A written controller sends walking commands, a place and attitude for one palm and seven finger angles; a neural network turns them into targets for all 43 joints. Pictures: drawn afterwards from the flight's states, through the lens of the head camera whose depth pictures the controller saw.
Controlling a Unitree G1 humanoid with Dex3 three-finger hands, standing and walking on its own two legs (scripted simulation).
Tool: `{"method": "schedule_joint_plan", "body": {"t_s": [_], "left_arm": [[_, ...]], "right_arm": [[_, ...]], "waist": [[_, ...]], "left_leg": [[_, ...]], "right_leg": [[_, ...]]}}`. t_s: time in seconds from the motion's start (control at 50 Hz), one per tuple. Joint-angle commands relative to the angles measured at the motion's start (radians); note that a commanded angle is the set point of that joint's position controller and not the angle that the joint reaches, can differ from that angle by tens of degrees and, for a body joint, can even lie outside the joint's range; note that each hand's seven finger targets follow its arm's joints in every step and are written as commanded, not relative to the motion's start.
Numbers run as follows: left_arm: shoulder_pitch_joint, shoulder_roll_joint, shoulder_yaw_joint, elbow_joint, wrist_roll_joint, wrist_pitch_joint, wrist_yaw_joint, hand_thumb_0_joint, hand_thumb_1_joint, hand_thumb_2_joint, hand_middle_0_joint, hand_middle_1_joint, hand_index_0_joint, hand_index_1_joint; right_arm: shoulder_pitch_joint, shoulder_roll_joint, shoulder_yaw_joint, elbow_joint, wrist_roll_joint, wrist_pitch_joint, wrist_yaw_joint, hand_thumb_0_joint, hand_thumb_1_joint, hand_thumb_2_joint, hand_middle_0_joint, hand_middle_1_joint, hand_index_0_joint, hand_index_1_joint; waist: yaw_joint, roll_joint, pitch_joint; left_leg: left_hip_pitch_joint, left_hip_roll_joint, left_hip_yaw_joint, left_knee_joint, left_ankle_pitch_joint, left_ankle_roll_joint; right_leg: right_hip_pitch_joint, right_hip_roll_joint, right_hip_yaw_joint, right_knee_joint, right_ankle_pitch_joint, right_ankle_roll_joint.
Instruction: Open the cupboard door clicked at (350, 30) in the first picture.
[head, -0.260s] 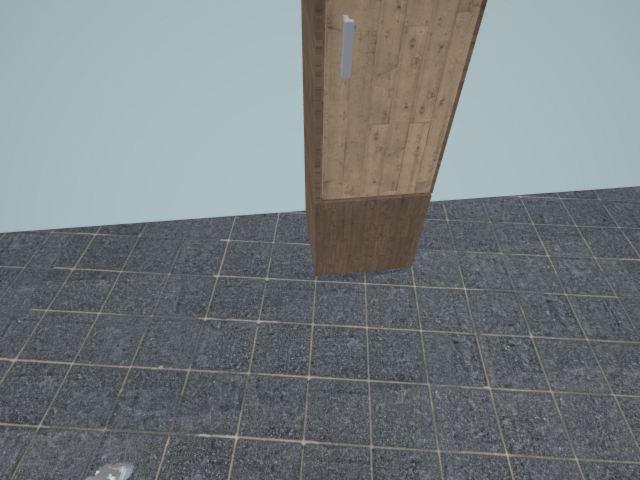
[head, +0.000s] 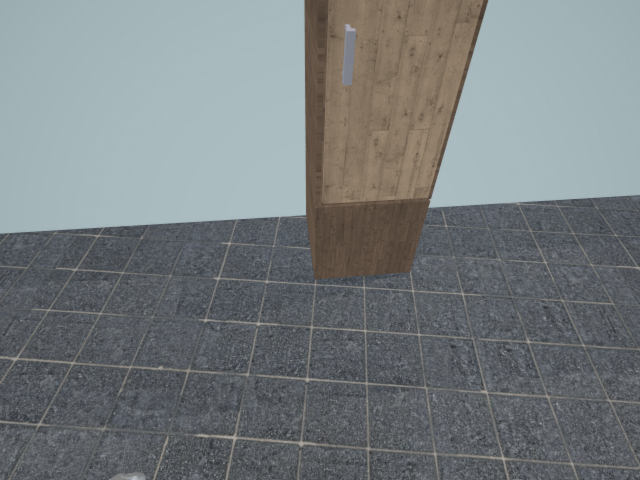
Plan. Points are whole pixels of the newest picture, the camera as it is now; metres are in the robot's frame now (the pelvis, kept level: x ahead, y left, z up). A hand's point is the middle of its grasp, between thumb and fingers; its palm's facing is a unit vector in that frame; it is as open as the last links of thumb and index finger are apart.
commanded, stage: stand and wait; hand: left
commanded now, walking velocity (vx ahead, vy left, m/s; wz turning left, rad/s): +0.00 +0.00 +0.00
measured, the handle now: (347, 54) +0.99 +0.00 +0.14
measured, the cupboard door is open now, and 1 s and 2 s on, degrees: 0 0 0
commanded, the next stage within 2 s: look at it before walking up in 0.56 s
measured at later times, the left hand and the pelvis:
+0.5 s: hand out of the picture +0.04 +0.25 -0.15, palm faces -0.02 -0.94 -0.33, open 7.4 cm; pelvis -0.02 +0.00 +0.00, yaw +0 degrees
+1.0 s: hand out of the picture +0.06 +0.24 -0.15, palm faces -0.02 -0.94 -0.33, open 7.4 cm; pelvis -0.01 +0.00 +0.01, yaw +0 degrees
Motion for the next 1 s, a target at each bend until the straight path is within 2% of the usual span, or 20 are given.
{"method": "schedule_joint_plan", "body": {"t_s": [0.0, 0.22, 0.32, 0.46, 0.6, 0.74, 0.98], "left_arm": [[-0.054, 0.217, 0.055, -0.052, 0.001, -0.027, 0.017, 0.0, 0.9, 0.9, -0.2, -0.3, -0.2, -0.3], [-0.037, 0.215, 0.055, -0.004, 0.0, -0.029, 0.017, 0.0, 0.9, 0.9, -0.2, -0.3, -0.2, -0.3], [-0.033, 0.218, 0.053, 0.013, 0.001, -0.026, 0.016, 0.0, 0.9, 0.9, -0.2, -0.3, -0.2, -0.3], [-0.03, 0.216, 0.053, 0.025, 0.002, -0.025, 0.016, 0.0, 0.9, 0.9, -0.2, -0.3, -0.2, -0.3], [-0.029, 0.216, 0.053, 0.027, 0.002, -0.028, 0.016, 0.0, 0.9, 0.9, -0.2, -0.3, -0.2, -0.3], [-0.032, 0.216, 0.053, 0.025, 0.003, -0.031, 0.018, 0.0, 0.9, 0.9, -0.2, -0.3, -0.2, -0.3], [-0.038, 0.219, 0.053, 0.027, 0.002, -0.033, 0.018, 0.0, 0.9, 0.9, -0.2, -0.3, -0.2, -0.3]], "right_arm": [[-0.044, -0.209, -0.051, -0.052, -0.002, -0.023, -0.011, 0.0, -0.9, -0.9, 0.2, 0.3, 0.2, 0.3], [-0.027, -0.212, -0.048, 0.0, 0.003, -0.023, -0.01, 0.0, -0.9, -0.9, 0.2, 0.3, 0.2, 0.3], [-0.015, -0.214, -0.046, 0.021, 0.004, -0.021, -0.008, 0.0, -0.9, -0.9, 0.2, 0.3, 0.2, 0.3], [-0.006, -0.216, -0.046, 0.037, 0.003, -0.023, -0.008, 0.0, -0.9, -0.9, 0.2, 0.3, 0.2, 0.3], [-0.001, -0.216, -0.047, 0.041, 0.003, -0.024, -0.008, 0.0, -0.9, -0.9, 0.2, 0.3, 0.2, 0.3], [-0.011, -0.215, -0.046, 0.039, 0.004, -0.027, -0.008, 0.0, -0.9, -0.9, 0.2, 0.3, 0.2, 0.3], [-0.024, -0.219, -0.045, 0.038, 0.005, -0.026, -0.009, 0.0, -0.9, -0.9, 0.2, 0.3, 0.2, 0.3]], "waist": [[-0.008, 0.002, -0.028], [-0.004, 0.012, -0.023], [-0.004, 0.011, 0.004], [-0.003, 0.01, 0.016], [-0.005, 0.0, 0.008], [-0.003, 0.012, -0.009], [-0.004, 0.01, -0.014]], "left_leg": [[0.003, 0.098, -0.082, -0.087, 0.155, 0.04], [0.003, 0.104, -0.093, -0.114, 0.12, 0.036], [-0.018, 0.103, -0.1, -0.132, 0.068, 0.035], [-0.029, 0.105, -0.108, -0.15, 0.046, 0.036], [-0.017, 0.106, -0.103, -0.145, 0.068, 0.034], [0.002, 0.113, -0.098, -0.141, 0.136, 0.034], [0.027, 0.115, -0.09, -0.146, 0.153, 0.03]], "right_leg": [[-0.004, -0.11, 0.1, -0.107, 0.146, -0.037], [0.005, -0.111, 0.104, -0.143, 0.09, -0.035], [-0.009, -0.109, 0.107, -0.16, 0.023, -0.032], [-0.015, -0.107, 0.111, -0.165, 0.005, -0.03], [-0.017, -0.11, 0.117, -0.17, 0.023, -0.031], [0.006, -0.111, 0.101, -0.153, 0.12, -0.03], [0.014, -0.112, 0.106, -0.164, 0.151, -0.03]]}}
